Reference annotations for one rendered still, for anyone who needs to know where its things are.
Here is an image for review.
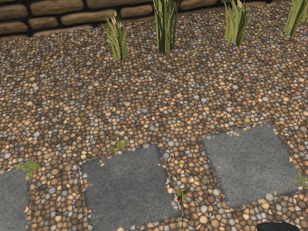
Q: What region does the right robot hand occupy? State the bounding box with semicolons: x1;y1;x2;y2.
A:
256;221;300;231

